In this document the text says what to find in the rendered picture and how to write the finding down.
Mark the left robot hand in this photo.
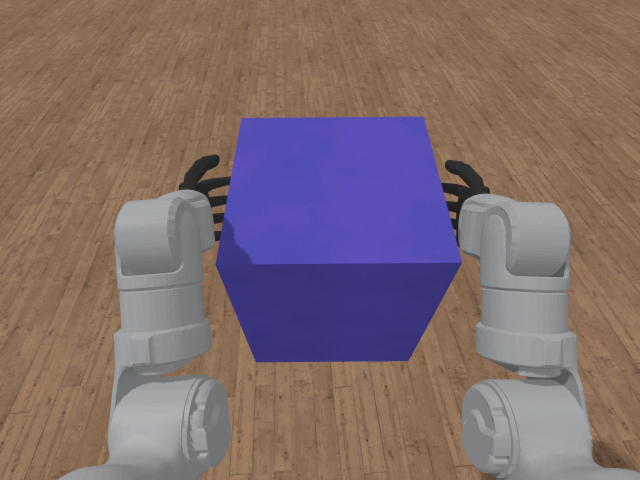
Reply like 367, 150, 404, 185
179, 155, 231, 241

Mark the right robot hand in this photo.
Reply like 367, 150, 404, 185
441, 160, 490, 247

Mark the robot right forearm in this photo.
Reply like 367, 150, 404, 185
458, 194, 593, 449

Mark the left robot upper arm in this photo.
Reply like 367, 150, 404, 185
58, 374, 231, 480

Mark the carton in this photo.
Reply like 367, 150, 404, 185
216, 117, 462, 362

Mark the robot left forearm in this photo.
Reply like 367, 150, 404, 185
108, 190, 216, 455

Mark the right robot upper arm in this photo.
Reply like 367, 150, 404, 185
462, 379, 640, 480

